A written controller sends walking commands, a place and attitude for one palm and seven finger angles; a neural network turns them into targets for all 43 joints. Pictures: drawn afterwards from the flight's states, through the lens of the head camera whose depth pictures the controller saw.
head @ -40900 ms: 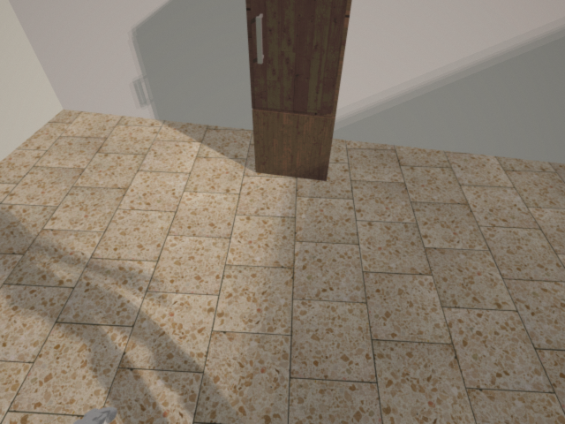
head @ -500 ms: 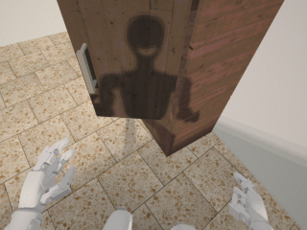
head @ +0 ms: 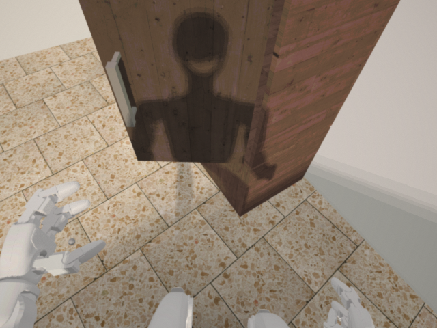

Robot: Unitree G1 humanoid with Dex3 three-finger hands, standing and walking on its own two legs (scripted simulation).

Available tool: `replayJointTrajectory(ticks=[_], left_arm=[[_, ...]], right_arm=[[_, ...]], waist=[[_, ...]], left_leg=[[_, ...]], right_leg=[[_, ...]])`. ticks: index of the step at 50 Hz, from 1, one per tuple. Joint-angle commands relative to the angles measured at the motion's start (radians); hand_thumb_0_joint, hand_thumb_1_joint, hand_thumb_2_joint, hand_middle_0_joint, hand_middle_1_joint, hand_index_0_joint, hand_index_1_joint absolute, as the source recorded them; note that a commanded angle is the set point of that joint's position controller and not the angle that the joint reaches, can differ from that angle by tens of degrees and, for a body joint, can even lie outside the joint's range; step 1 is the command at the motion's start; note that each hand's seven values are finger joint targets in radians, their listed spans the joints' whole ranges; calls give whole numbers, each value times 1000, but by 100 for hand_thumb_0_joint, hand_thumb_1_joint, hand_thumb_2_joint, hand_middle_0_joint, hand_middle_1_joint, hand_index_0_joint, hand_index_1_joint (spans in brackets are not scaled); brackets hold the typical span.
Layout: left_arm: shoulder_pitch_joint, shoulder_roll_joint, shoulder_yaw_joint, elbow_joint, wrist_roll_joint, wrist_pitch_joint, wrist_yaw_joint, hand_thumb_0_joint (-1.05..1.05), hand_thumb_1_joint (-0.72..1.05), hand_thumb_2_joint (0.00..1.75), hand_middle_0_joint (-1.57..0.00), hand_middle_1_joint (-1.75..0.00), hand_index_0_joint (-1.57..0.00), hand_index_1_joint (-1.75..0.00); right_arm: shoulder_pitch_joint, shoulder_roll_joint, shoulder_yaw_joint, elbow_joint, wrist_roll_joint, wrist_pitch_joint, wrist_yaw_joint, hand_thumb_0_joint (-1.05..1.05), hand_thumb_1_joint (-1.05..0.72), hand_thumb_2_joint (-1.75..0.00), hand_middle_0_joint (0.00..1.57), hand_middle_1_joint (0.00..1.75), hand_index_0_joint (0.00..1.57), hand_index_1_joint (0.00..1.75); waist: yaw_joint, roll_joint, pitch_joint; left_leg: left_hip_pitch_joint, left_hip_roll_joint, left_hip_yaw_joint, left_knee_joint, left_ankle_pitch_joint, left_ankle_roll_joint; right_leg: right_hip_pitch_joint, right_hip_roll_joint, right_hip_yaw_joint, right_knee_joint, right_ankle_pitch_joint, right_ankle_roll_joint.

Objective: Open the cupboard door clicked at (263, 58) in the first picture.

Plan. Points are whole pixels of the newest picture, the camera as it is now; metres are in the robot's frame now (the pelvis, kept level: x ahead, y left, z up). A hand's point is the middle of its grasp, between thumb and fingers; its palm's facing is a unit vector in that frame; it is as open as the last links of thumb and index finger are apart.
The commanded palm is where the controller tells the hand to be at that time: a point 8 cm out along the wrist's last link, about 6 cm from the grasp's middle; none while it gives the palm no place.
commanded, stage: raise the hand with hooked fingers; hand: left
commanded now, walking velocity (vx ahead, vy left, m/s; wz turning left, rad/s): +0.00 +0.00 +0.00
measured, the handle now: (124, 92) +0.59 +0.26 +0.06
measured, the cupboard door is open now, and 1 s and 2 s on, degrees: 57 57 57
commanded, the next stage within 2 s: move the hooked fingers beside the handle in 1.24 s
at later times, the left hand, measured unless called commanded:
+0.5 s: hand (50, 230) +0.25 +0.29 +0.06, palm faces +0.06 -1.00 -0.04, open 13.8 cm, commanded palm +0.24 +0.33 +0.07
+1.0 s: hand (60, 209) +0.28 +0.28 +0.07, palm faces +0.05 -1.00 -0.02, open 14.0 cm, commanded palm +0.26 +0.32 +0.07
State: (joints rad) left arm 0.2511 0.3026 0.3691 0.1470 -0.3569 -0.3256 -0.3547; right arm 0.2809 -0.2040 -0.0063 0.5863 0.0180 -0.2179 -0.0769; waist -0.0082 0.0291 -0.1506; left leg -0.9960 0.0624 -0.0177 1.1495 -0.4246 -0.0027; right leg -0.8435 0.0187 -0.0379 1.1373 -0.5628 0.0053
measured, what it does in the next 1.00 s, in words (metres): stands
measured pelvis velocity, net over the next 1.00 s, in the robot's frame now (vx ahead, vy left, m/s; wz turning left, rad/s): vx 0.00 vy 0.00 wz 0.01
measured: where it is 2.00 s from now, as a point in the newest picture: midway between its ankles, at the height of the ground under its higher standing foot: outside the picture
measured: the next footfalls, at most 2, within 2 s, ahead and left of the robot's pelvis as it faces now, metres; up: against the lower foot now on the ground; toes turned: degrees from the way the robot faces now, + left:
none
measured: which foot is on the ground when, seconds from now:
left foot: down 0.00-1.00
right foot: down 0.00-1.00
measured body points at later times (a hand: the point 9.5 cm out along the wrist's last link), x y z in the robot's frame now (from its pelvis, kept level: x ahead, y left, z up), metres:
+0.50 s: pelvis +0.00 +0.02 +0.01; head +0.05 +0.04 +0.45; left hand +0.25 +0.34 +0.07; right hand +0.18 -0.21 -0.06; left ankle +0.07 +0.12 -0.65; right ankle +0.00 -0.13 -0.65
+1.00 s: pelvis +0.00 +0.00 +0.01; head +0.06 +0.01 +0.46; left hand +0.27 +0.33 +0.08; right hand +0.15 -0.25 -0.07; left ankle +0.07 +0.12 -0.65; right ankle +0.00 -0.13 -0.65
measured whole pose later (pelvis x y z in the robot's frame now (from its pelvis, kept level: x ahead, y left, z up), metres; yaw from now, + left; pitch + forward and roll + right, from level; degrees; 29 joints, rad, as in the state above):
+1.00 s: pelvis +0.00 +0.00 +0.01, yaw +0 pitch +14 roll -3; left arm -0.01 0.40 0.44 0.40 -0.37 -0.33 -0.50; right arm 0.29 -0.27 0.02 0.55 0.03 -0.18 -0.08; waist -0.01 0.02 -0.13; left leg -0.94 0.06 -0.02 1.10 -0.40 0.00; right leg -0.78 0.02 -0.04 1.08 -0.54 0.00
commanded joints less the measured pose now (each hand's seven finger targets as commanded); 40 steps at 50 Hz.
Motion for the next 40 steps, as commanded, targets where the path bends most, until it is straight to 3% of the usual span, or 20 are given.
replayJointTrajectory(ticks=[1, 3, 6, 11, 15, 19, 20, 23, 30, 33, 35, 40], left_arm=[[-99, 145, 26, -152, 3, -144, -12, 0, -13, 46, -27, -96, -27, -96], [-124, 154, 8, -148, 1, -146, -48, 0, -17, 44, -28, -99, -28, -99], [-180, 226, 48, -190, -15, -125, -84, 0, -24, 41, -28, -103, -28, -103], [-188, 276, 116, -245, -28, -104, -54, 0, -36, 36, -29, -111, -29, -111], [-179, 239, 102, -152, -26, -75, -32, 0, -45, 32, -30, -117, -30, -117], [-220, 223, 56, -86, -7, -30, -62, 0, -50, 30, -30, -120, -30, -120], [-244, 227, 55, -78, -9, -23, -74, 0, -50, 30, -30, -120, -30, -120], [-311, 263, 70, -81, -6, -19, -94, 0, -50, 30, -30, -120, -30, -120], [-390, 337, 149, -44, -25, -68, -101, 0, -50, 30, -30, -120, -30, -120], [-404, 332, 139, 7, -26, -53, -122, 0, -50, 30, -30, -120, -30, -120], [-418, 326, 128, 38, -33, -36, -139, 0, -50, 30, -30, -120, -30, -120], [-421, 333, 132, 55, -42, -23, -164, 0, -50, 30, -30, -120, -30, -120]], right_arm=[[-64, -176, -57, -142, 1, -59, -6, 0, -90, -90, 20, 30, 20, 30], [-50, -189, -55, -145, 6, -65, -10, 0, -90, -90, 20, 30, 20, 30], [-41, -205, -54, -154, 14, -73, -24, 0, -90, -90, 20, 30, 20, 30], [-45, -200, -44, -164, 13, -69, -27, 0, -90, -90, 20, 30, 20, 30], [-43, -197, -35, -167, 13, -50, -19, 0, -90, -90, 20, 30, 20, 30], [-34, -209, -32, -176, 18, -34, -16, 0, -90, -90, 20, 30, 20, 30], [-29, -211, -31, -184, 17, -34, -17, 0, -90, -90, 20, 30, 20, 30], [-31, -215, -29, -189, 18, -31, -20, 0, -90, -90, 20, 30, 20, 30], [-27, -213, -23, -173, 13, -32, -27, 0, -90, -90, 20, 30, 20, 30], [-28, -213, -22, -167, 16, -25, -27, 0, -90, -90, 20, 30, 20, 30], [-19, -216, -22, -168, 18, -23, -30, 0, -90, -90, 20, 30, 20, 30], [-10, -218, -26, -172, 19, -22, -29, 0, -90, -90, 20, 30, 20, 30]], waist=[[-1, 10, -177], [-8, 40, -196], [4, 72, -257], [33, 127, -288], [21, 112, -195], [0, 106, -165], [-1, 85, -172], [-2, 97, -191], [17, 91, -224], [11, 111, -218], [7, 78, -211], [12, 62, -232]], left_leg=[[256, -36, -28, -128, 100, 28], [279, -36, -35, -146, 66, 28], [328, -34, -42, -166, 62, 28], [410, -30, -68, -214, 83, 15], [377, -30, -76, -243, 25, 10], [380, -30, -72, -255, 6, 11], [369, -33, -69, -249, 16, 15], [397, -33, -67, -251, 24, 14], [411, -34, -64, -242, 67, 13], [407, -36, -48, -240, 73, 16], [390, -37, -42, -236, 80, 22], [390, -41, -28, -221, 130, 27]], right_leg=[[-63, 25, -16, -160, 118, -18], [-66, 24, -18, -167, 96, -21], [-41, 24, -14, -175, 104, -27], [-23, 30, -40, -165, 133, -35], [-26, 38, -51, -180, 115, -35], [-33, 36, -49, -205, 117, -31], [-20, 39, -47, -207, 122, -32], [-17, 38, -44, -218, 120, -32], [13, 44, -37, -214, 131, -41], [19, 37, -27, -231, 136, -36], [33, 40, -22, -240, 141, -35], [59, 40, -12, -247, 179, -33]])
